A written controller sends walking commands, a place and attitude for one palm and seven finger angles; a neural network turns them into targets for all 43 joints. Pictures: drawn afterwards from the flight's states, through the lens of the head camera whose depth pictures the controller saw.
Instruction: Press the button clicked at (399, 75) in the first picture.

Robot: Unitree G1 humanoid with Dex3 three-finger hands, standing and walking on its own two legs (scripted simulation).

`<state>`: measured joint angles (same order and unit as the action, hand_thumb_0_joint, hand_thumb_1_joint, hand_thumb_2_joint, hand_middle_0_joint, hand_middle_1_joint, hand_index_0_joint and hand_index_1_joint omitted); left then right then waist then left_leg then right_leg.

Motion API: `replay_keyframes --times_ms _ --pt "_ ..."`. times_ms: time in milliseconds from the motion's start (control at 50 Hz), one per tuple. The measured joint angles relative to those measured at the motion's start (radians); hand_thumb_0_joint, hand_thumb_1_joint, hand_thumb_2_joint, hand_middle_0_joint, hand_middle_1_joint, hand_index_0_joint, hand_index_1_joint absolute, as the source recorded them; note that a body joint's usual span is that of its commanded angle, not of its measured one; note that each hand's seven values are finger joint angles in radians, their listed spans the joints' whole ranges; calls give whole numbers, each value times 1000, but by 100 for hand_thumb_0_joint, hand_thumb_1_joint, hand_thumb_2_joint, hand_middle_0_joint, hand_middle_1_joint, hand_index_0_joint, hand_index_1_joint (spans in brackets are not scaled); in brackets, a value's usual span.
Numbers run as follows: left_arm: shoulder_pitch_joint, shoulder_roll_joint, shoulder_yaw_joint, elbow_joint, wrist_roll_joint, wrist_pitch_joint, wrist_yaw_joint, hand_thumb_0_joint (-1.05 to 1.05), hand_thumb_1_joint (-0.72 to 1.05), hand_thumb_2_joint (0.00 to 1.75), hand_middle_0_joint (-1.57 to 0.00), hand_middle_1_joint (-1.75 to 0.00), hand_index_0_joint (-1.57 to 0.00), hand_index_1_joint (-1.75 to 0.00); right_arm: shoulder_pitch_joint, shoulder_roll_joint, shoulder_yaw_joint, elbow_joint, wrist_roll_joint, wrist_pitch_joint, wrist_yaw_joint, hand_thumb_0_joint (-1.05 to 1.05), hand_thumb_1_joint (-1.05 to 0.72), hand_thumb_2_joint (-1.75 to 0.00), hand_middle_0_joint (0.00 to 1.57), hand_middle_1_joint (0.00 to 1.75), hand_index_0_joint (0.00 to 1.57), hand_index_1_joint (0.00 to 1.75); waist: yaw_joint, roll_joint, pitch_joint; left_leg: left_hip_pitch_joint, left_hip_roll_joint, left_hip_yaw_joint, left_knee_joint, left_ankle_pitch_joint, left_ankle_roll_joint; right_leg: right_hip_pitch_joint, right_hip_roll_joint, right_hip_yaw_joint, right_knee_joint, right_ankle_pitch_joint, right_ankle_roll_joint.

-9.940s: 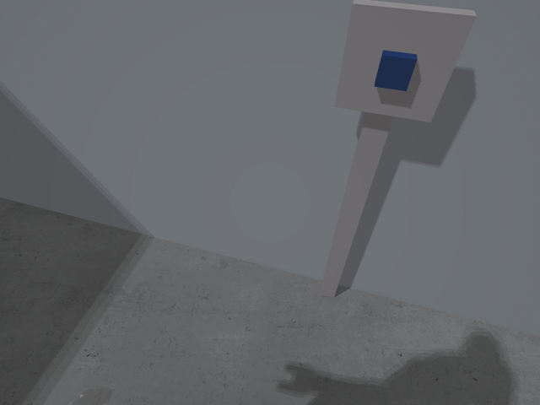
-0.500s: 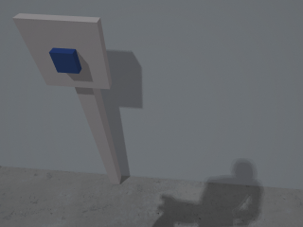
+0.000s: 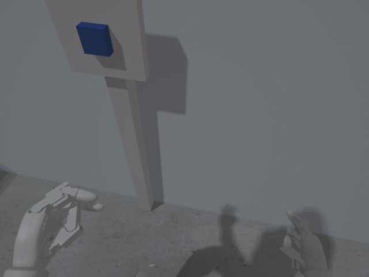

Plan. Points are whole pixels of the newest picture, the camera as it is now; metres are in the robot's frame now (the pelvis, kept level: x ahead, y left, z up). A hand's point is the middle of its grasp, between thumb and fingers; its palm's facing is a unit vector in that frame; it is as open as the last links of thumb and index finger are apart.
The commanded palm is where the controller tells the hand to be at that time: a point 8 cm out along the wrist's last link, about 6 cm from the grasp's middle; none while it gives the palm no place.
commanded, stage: raise the hand and make a fist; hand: left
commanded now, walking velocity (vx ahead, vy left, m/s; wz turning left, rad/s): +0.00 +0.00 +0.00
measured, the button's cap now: (96, 39) +0.53 +0.26 +0.25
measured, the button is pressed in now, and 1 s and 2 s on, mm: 0 0 0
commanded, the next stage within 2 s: aim a knuckle at the button in 1.40 s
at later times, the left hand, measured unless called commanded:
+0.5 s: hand (81, 181) +0.24 +0.21 +0.14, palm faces -0.12 -0.99 -0.09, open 3.1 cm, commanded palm +0.21 +0.28 +0.17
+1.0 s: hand (37, 130) +0.25 +0.24 +0.25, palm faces -0.02 -0.99 -0.14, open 3.1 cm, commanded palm +0.22 +0.28 +0.25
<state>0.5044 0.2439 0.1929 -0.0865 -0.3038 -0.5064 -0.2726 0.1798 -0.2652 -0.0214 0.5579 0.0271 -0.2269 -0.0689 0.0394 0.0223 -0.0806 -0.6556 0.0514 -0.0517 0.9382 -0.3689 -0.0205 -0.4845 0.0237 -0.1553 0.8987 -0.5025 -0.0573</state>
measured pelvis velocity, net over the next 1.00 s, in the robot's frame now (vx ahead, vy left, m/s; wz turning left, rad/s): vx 0.01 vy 0.03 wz -0.02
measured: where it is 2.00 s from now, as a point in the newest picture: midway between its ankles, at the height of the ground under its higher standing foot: outside the picture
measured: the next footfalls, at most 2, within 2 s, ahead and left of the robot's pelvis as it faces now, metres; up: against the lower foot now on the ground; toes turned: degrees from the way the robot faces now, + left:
none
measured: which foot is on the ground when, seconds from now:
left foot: down 0.00-1.00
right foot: down 0.00-1.00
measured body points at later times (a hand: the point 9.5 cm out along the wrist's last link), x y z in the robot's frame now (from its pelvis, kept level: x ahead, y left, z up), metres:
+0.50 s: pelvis +0.02 +0.04 +0.03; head +0.02 +0.03 +0.48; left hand +0.24 +0.26 +0.15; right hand +0.19 -0.21 -0.03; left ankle +0.07 +0.13 -0.69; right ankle -0.02 -0.08 -0.69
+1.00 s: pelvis +0.01 +0.03 +0.05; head -0.03 +0.01 +0.49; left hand +0.24 +0.29 +0.26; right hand +0.22 -0.18 -0.01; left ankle +0.07 +0.13 -0.69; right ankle -0.02 -0.08 -0.69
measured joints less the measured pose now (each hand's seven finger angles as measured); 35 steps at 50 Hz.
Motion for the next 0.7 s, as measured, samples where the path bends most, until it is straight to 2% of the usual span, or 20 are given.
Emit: replay_keyframes --times_ms 20,60,120,160,200,240,300,340,380,440,500,620,700 --pt "-39 4 -8 -2 -7 0 -28 2 90 90 -81 -97 -82 -97 -3 3 13 13 4 -3 -1 1 -90 -90 20 30 20 29 -1 11 6 -2 0 -4 3 0 2 1 1 -4 -2 2 1" --pt "-114 18 -29 13 -8 50 -87 2 90 90 -87 -103 -87 -103 -1 17 36 33 12 -3 -4 2 -90 -90 20 30 20 29 -8 27 8 1 1 -1 -6 6 4 2 1 0 -12 10 5" --pt "-180 45 -44 57 -1 207 -144 1 90 90 -95 -112 -96 -112 20 45 59 41 23 11 -7 2 -90 -90 20 30 20 30 -30 37 4 32 0 28 -54 22 7 16 -3 28 -45 29 14" --pt "-174 53 -30 62 -8 308 -137 1 90 90 -101 -118 -101 -118 43 60 63 36 24 22 -9 2 -90 -90 21 30 20 30 -49 37 -1 67 -2 54 -96 32 10 35 -8 52 -74 41 20" --pt "-142 48 4 38 -28 365 -98 1 90 90 -106 -124 -107 -124 70 70 59 32 23 25 -12 2 -90 -90 21 30 20 30 -61 31 -6 102 -5 77 -134 39 16 58 -12 73 -103 51 27" --pt "-103 35 42 -14 -43 374 -46 2 90 90 -112 -130 -112 -130 99 72 49 32 23 19 -11 2 -90 -90 21 30 20 30 -62 24 -9 130 -7 90 -162 42 20 82 -14 86 -130 59 32" --pt "-62 19 71 -101 -41 336 6 2 90 90 -118 -137 -118 -137 129 57 33 41 20 0 -3 2 -90 -90 21 30 20 30 -48 16 -9 154 -13 94 -182 42 28 111 -19 89 -159 65 38" --pt "-55 16 65 -139 -29 315 10 2 90 90 -122 -141 -122 -141 133 38 27 50 20 -13 4 2 -90 -90 21 30 20 29 -39 16 -6 161 -18 89 -184 41 33 124 -23 83 -171 68 44" --pt "-61 14 43 -155 -19 320 -4 2 90 90 -124 -144 -124 -144 124 19 24 56 23 -26 5 2 -90 -90 21 30 20 29 -33 21 2 166 -24 83 -185 41 40 138 -27 77 -183 71 49" --pt "-76 21 3 -164 -4 368 -26 1 90 90 -127 -147 -127 -146 98 3 24 55 28 -40 -2 2 -90 -90 20 30 20 29 -27 25 11 180 -31 83 -196 47 48 156 -33 76 -201 81 57" --pt "-90 46 -13 -188 12 417 -20 1 90 90 -128 -148 -128 -148 72 5 31 41 28 -50 -9 2 -90 -90 20 30 20 29 -24 20 14 204 -37 88 -218 56 53 178 -39 80 -222 91 61" --pt "-160 78 49 -247 -17 464 16 2 90 90 -130 -149 -130 -149 40 28 63 17 31 -58 -8 2 -90 -90 20 30 20 29 -8 16 10 265 -43 87 -261 72 54 242 -43 78 -270 110 63" --pt "-236 78 72 -229 -28 543 -2 1 90 90 -130 -150 -130 -149 26 32 87 15 38 -45 -9 2 -90 -90 20 30 20 29 10 26 11 301 -47 81 -290 87 55 282 -44 71 -303 126 64"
